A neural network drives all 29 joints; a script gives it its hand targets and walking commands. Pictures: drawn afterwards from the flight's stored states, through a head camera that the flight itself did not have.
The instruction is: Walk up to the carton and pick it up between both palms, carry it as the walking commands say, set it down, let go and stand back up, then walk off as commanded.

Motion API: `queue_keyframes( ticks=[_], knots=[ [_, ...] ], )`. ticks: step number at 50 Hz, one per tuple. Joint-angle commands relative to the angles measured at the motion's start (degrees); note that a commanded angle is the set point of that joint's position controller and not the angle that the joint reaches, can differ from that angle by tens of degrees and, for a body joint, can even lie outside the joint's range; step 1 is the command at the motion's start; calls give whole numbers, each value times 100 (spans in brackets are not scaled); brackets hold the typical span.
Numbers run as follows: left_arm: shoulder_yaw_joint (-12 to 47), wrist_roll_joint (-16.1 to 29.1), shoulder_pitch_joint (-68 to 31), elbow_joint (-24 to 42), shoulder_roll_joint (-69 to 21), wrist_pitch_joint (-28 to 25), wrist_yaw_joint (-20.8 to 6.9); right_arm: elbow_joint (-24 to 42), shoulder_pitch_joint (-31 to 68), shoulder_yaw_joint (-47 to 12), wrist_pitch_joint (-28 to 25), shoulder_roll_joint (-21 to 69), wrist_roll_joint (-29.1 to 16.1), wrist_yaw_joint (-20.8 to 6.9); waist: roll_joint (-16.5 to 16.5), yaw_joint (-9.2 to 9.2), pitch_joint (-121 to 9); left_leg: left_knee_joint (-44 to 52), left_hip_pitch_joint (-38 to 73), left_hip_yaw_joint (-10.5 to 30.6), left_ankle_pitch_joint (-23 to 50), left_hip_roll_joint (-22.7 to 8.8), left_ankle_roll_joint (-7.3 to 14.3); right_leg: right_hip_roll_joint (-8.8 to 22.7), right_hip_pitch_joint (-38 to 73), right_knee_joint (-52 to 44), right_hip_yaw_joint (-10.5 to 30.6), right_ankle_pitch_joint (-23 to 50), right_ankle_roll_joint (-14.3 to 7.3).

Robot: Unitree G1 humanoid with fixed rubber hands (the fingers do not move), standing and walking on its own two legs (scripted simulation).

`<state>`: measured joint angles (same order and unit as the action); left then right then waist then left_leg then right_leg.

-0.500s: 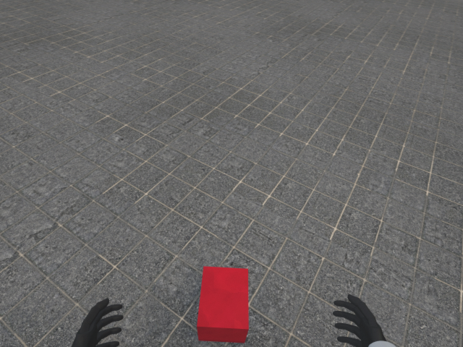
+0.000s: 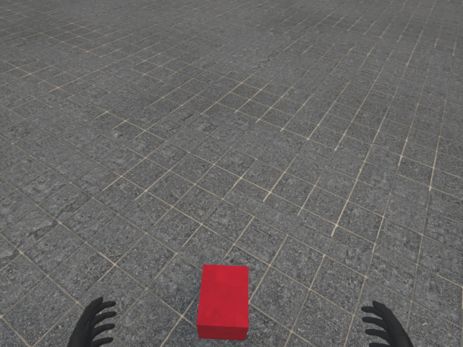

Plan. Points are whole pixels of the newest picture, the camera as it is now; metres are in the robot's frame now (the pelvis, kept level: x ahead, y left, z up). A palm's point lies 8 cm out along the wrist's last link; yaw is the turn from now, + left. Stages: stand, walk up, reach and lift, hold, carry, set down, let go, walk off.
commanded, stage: stand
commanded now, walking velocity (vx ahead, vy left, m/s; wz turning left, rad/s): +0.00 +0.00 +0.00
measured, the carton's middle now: (223, 301) +0.44 +0.01 -0.68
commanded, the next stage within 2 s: walk off in 1.46 s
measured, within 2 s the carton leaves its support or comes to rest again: neither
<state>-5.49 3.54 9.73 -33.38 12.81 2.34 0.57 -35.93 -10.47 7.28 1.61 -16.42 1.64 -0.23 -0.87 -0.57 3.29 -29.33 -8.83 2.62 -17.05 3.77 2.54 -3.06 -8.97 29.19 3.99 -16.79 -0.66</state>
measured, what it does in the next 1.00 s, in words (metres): stands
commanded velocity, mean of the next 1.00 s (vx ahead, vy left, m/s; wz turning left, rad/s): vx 0.00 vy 0.00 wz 0.00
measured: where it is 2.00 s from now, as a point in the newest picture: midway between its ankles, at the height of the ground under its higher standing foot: outside the picture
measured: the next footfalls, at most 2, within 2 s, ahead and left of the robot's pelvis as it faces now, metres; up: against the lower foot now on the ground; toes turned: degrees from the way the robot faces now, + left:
none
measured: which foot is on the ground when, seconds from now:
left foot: down 0.00-1.00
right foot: down 0.00-1.00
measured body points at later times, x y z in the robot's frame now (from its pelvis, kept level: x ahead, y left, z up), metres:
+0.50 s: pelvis +0.00 +0.00 +0.00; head -0.01 +0.01 +0.45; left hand +0.17 +0.26 -0.08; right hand +0.16 -0.29 -0.07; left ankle -0.01 +0.09 -0.74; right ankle -0.01 -0.11 -0.74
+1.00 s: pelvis +0.00 +0.00 +0.00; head -0.02 +0.00 +0.45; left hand +0.17 +0.26 -0.08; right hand +0.15 -0.29 -0.07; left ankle -0.01 +0.09 -0.74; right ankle -0.01 -0.11 -0.74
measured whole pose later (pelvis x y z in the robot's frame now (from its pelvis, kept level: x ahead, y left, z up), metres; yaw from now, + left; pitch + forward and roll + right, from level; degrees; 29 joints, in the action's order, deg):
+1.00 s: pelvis +0.00 +0.00 +0.00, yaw +0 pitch -4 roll +0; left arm -5.5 3.5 9.7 -35.5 12.8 0.5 0.7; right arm -39.8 -10.5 7.3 -0.8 -16.6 1.6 0.1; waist -0.9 -0.6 1.2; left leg -29.3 -8.8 2.6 -16.7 3.8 2.5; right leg -3.1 -9.2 29.6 4.0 -16.7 -1.0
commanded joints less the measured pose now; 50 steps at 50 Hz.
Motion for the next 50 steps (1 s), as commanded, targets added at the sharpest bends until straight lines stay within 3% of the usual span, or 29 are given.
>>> queue_keyframes(
  ticks=[1,2,5,6,9,14,15,19,22,23,26,30,34,37,39,41,45,47,49,50],
  knots=[
    [-53,-654,-225,-6,1251,-273,70,182,333,-35,-266,-1024,53,118,131,36,-994,463,70,701,1271,-758,-170,599,-133,-338,450,1190,-92],
    [-62,-635,-245,-24,1283,-271,84,144,314,-48,-262,-1016,68,118,271,30,-1055,460,50,700,1402,-750,-152,599,-52,-299,472,1292,-101],
    [-63,-632,-153,-67,1311,-291,87,154,306,-36,-297,-1033,54,131,181,49,-976,523,100,761,1370,-788,-160,552,-155,-288,429,1192,-100],
    [-52,-617,-152,-87,1251,-301,73,106,239,-25,-306,-1142,56,141,477,20,-983,500,42,748,1459,-785,-148,584,-117,-264,476,1247,-120],
    [-78,-612,-220,-77,1343,-332,82,91,270,-19,-332,-1126,65,128,239,58,-983,550,29,801,1423,-824,-104,601,-102,-252,481,1214,-144],
    [-88,-607,-191,-150,1360,-340,72,49,234,-34,-360,-1094,61,133,234,60,-1037,553,167,835,1493,-843,-67,559,-156,-240,446,1205,-136],
    [-75,-591,-143,-153,1287,-352,59,36,190,-36,-370,-1109,44,145,374,35,-974,624,54,902,1501,-876,-83,557,-82,-207,444,1207,-144],
    [-90,-616,-251,-143,1349,-374,64,-6,241,-2,-379,-1186,52,153,189,81,-901,604,40,832,1526,-840,-68,577,-108,-282,453,1310,-170],
    [-85,-592,-199,-133,1357,-392,63,-11,236,-38,-383,-1139,30,134,251,66,-931,553,22,831,1621,-865,-50,594,-44,-268,464,1420,-176],
    [-83,-587,-127,-168,1339,-397,64,-10,222,-30,-391,-1116,32,124,116,42,-957,524,141,804,1636,-830,-33,619,-95,-297,491,1464,-212],
    [-93,-586,-225,-128,1335,-392,75,-37,236,-25,-396,-1155,49,131,328,32,-930,524,119,783,1892,-830,-68,602,-86,-233,473,1546,-201],
    [-92,-587,-300,-141,1348,-408,70,-39,250,-47,-415,-1111,39,128,184,58,-883,572,58,817,1733,-851,-28,610,-100,-228,500,1380,-228],
    [-95,-582,-224,-171,1375,-408,63,-40,334,-31,-430,-1173,31,129,328,17,-865,651,25,847,1630,-880,-24,590,-118,-250,477,1346,-222],
    [-90,-582,-166,-175,1348,-428,61,-85,222,-35,-449,-1146,32,132,119,33,-812,630,54,868,1672,-886,-24,591,-119,-254,507,1432,-230],
    [-92,-566,-145,-183,1346,-436,71,-84,264,-41,-451,-1145,29,121,322,4,-826,631,28,876,1632,-898,21,633,-92,-247,525,1396,-227],
    [-97,-577,-208,-161,1363,-435,67,-113,163,-26,-448,-1190,26,127,176,54,-855,586,178,845,1751,-885,8,629,-149,-273,506,1453,-257],
    [-89,-568,-251,-174,1339,-448,70,-109,298,-50,-469,-1167,38,123,359,11,-804,630,47,847,1679,-878,-1,627,-83,-236,547,1434,-279],
    [-94,-583,-192,-184,1395,-440,59,-139,250,-55,-476,-1157,11,114,58,26,-825,660,84,860,1717,-899,-28,619,-68,-253,513,1445,-257],
    [-78,-562,-259,-155,1349,-441,69,-152,290,-54,-474,-1218,13,126,345,15,-779,613,56,822,1880,-908,-10,617,-85,-227,505,1504,-252],
    [-88,-554,-247,-204,1368,-446,80,-188,272,-30,-471,-1230,24,140,198,13,-717,661,22,892,1928,-936,-23,626,-84,-202,520,1558,-264]
  ],
)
